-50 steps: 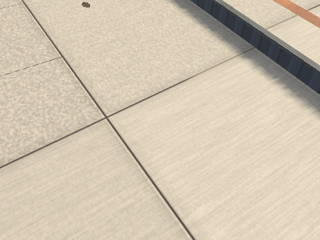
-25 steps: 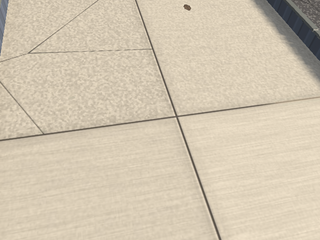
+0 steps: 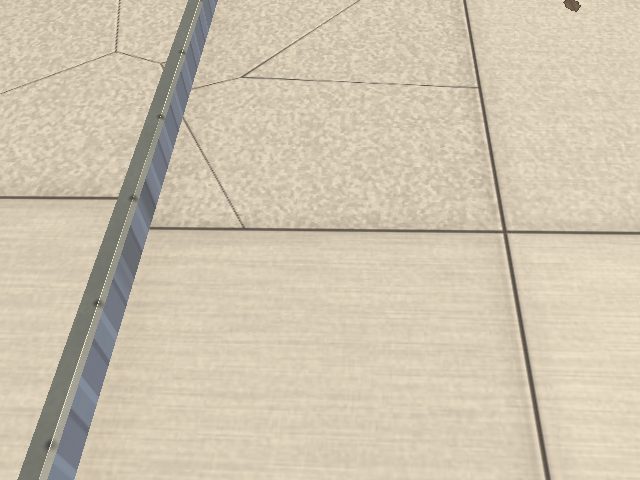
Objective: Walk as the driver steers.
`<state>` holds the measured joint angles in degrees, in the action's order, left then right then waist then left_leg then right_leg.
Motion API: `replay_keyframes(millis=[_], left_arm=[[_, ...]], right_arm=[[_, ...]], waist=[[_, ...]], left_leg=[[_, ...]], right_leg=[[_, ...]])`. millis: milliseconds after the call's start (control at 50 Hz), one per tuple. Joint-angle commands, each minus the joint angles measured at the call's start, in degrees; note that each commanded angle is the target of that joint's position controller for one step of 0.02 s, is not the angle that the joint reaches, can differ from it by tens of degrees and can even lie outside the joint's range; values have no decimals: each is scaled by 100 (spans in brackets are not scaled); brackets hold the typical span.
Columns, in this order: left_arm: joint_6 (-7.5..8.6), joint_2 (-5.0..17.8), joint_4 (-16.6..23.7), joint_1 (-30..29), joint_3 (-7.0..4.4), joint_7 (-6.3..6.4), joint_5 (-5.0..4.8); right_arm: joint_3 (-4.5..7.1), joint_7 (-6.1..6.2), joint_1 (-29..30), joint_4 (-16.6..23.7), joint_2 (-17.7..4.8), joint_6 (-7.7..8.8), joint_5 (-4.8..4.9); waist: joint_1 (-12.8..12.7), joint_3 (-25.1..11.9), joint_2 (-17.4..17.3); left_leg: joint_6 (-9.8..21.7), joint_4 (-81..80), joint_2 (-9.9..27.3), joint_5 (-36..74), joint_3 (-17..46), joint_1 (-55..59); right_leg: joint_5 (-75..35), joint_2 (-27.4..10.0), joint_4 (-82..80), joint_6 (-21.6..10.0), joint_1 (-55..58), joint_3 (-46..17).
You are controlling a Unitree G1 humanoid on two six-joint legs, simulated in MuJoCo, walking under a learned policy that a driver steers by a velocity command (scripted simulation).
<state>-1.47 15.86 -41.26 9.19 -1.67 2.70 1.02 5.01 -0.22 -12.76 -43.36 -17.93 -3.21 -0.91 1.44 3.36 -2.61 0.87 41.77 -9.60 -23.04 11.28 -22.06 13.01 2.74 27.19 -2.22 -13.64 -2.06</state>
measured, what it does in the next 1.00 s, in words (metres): steps on the spot: left foot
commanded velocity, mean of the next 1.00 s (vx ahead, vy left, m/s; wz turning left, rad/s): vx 0.05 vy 0.00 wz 0.15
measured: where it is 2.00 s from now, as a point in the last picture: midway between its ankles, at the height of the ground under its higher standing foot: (327, 473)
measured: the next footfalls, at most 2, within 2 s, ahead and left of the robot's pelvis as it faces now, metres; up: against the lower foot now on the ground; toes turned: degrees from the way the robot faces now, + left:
left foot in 0.34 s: +0.00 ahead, +0.12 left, +0.00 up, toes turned +3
left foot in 1.42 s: +0.35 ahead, +0.12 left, +0.00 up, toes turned +9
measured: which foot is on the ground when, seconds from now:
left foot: up 0.00-0.32, down 0.34-1.00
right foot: down 0.00-1.00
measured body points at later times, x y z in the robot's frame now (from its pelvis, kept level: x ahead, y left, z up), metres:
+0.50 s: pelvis -0.02 +0.02 +0.01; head +0.00 +0.04 +0.45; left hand +0.03 +0.29 -0.13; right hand +0.14 -0.21 -0.11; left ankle -0.04 +0.11 -0.74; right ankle -0.01 -0.11 -0.73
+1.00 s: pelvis +0.01 -0.01 +0.00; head +0.01 -0.02 +0.45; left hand +0.01 +0.26 -0.14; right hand +0.04 -0.27 -0.15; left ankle -0.04 +0.11 -0.74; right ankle -0.01 -0.11 -0.74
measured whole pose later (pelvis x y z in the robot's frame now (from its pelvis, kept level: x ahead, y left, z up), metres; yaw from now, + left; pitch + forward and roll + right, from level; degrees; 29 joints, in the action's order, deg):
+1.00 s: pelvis +0.01 -0.01 +0.00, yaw +6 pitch -1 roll +1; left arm 1.0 13.4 -58.1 17.2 -1.2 0.0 1.7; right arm 2.4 0.7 -18.4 -60.9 -14.8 -0.7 -0.8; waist 0.1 -0.6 -0.5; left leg 3.0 28.0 -2.3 -20.3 4.3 -8.6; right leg 21.3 1.1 30.2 -4.0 -10.8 0.6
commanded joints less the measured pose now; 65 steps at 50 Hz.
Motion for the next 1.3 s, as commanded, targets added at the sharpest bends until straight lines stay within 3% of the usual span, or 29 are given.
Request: replay_keyframes(millis=[20,40,80,160,280,320,340,360,380,420,460,500,560,600,640,760,800,840,880,920,960,1000,1020,1040,1060,1080,1120,1200,1300], left_arm=[[56,740,456,-294,-180,-37,16],[60,644,502,-423,-148,-47,29],[91,654,450,-236,-151,-31,28],[142,743,198,335,-203,-53,7],[87,919,-43,361,-252,-202,48],[46,878,-149,336,-233,-223,-14],[71,724,-162,488,-196,-235,-17],[112,310,13,646,-83,-279,-36],[23,372,-105,361,-68,-193,-58],[-67,451,-210,263,-99,-179,-61],[-70,479,-355,371,-120,-195,-32],[-36,364,-570,587,-71,-184,-25],[40,439,-772,616,-35,-147,22],[55,622,-942,522,-88,-182,-39],[86,433,-1094,568,-40,-192,-17],[129,374,-1444,558,-11,-135,-22],[102,411,-1546,657,-40,-141,2],[59,452,-1499,603,-70,-175,52],[92,288,-1412,482,-35,-212,70],[206,89,-1340,416,5,-252,101],[324,132,-1364,595,-14,-281,86],[429,211,-1665,1542,-53,-266,32],[476,661,-1890,2245,-179,-222,28],[493,985,-2076,2731,-293,-227,9],[495,744,-2015,2428,-241,-226,31],[533,561,-1876,2044,-200,-232,37],[630,383,-1774,1707,-148,-235,30],[710,139,-1990,2097,-56,-214,-9],[710,279,-2069,2161,-37,-190,11]], right_arm=[[238,-14,-210,236,-802,29,-93],[222,-75,-326,160,-728,-14,-60],[167,-155,-351,117,-612,-47,-10],[47,-119,55,188,-410,-82,17],[-138,-29,111,85,-244,-73,99],[-199,25,-191,-84,-179,19,49],[-190,62,-154,-78,-403,104,-47],[-113,92,26,10,-957,160,-91],[-205,100,130,-69,-623,211,-17],[-347,117,471,-110,-285,289,-44],[-374,191,497,-237,-328,311,-21],[-391,202,437,-365,-322,322,18],[-391,188,409,-532,-301,315,49],[-371,170,256,-721,-267,285,40],[-353,186,293,-871,-274,279,41],[-358,185,239,-1261,-192,318,47],[-312,187,109,-1384,-299,278,39],[-245,158,8,-1402,-416,207,0],[-219,144,-201,-1431,-414,221,7],[-148,142,-455,-1525,-530,281,-5],[-101,108,-334,-1503,-567,335,0],[-128,69,371,-1244,-389,380,28],[-226,39,865,-962,-13,450,71],[-227,10,1081,-773,-44,527,-66],[-176,-10,994,-819,-271,575,-163],[-193,-67,672,-962,-151,632,-121],[-197,-170,502,-1041,-76,686,-120],[-245,-226,974,-820,89,596,-145],[-375,-222,1909,-335,256,556,-49]], waist=[[109,-115,741],[159,-152,872],[44,-245,1035],[-273,-371,1063],[-294,-487,1388],[-21,-479,1097],[-106,-640,682],[-376,-715,-641],[-97,-592,-760],[-200,-265,-582],[-249,-208,-735],[-278,-397,-572],[-266,-390,-287],[-151,18,183],[-210,32,337],[-201,-137,351],[-195,-198,235],[-156,228,105],[-65,566,-72],[-29,403,-491],[-184,286,-538],[-743,355,-63],[-1022,418,1105],[-1091,570,1620],[-790,734,860],[-513,671,622],[-296,477,679],[-345,367,798],[-462,479,1005]], left_leg=[[-137,2142,361,-393,-323,-557],[-185,2386,343,-140,-376,-543],[-307,2467,322,-56,-497,-679],[-410,1545,378,-211,-505,-736],[-185,-737,535,-250,-1134,702],[-35,-2508,644,1269,-1134,1624],[81,-2803,1154,1680,-445,2300],[490,-2688,2399,2976,958,2541],[1027,-2557,2741,3351,902,1540],[966,-2611,2328,2829,562,1415],[758,-2476,1981,3233,225,1492],[696,-2286,1871,3607,43,1625],[340,-2333,1591,2040,9,1164],[254,-2557,1309,1366,-128,1107],[255,-2386,1309,1556,-191,1332],[245,-2378,1305,1659,-255,1335],[358,-2398,1156,107,-264,1217],[589,-2438,1157,-1718,-40,746],[817,-2626,1456,-2249,515,694],[1064,-3028,1966,-2175,1223,1082],[1140,-3098,2132,-1967,1311,750],[806,-2223,1532,-1634,474,-569],[453,-728,774,-958,-533,-1623],[360,582,577,-616,-1146,-2421],[406,1219,901,-294,-922,-2496],[407,1468,1066,107,-884,-2312],[331,1621,1263,607,-1004,-2113],[110,1345,1206,1042,-1436,-2113],[184,-338,963,1491,-1798,-1097]], right_leg=[[-793,-1949,-1354,-1022,-18,-1574],[-992,-1594,-1275,-864,62,-1121],[-1767,-1395,-1087,-869,433,-736],[-2294,-1555,-848,-1022,1174,-728],[-2701,-1533,-494,-996,793,-637],[-2659,-1405,-157,-639,381,-487],[-1908,-1267,41,-287,-111,-397],[-118,-602,495,62,-773,176],[1409,-483,584,131,-183,181],[1261,-425,700,131,-196,77],[847,-369,537,178,-109,113],[520,-333,172,247,156,176],[-847,-685,-675,307,920,-99],[-742,-730,-578,257,492,-214],[-711,-735,-757,236,363,-236],[-716,-776,-822,143,555,-279],[690,-541,-619,43,496,-116],[2246,-396,-388,-139,-110,-149],[2314,-333,-44,-201,-651,-165],[1286,-173,553,-149,-814,237],[948,-199,538,-231,-263,360],[1366,-351,-537,-454,1272,-142],[2573,-1215,-1485,-775,2000,-1837],[2901,-2228,-2190,-1079,2382,-3335],[2476,-2321,-2078,-1145,2045,-3219],[1909,-2097,-2033,-1063,1865,-2773],[828,-1737,-2100,-929,1805,-1972],[-1648,-1382,-1921,-873,1814,-921],[-2694,-1274,-1918,-806,1278,-427]])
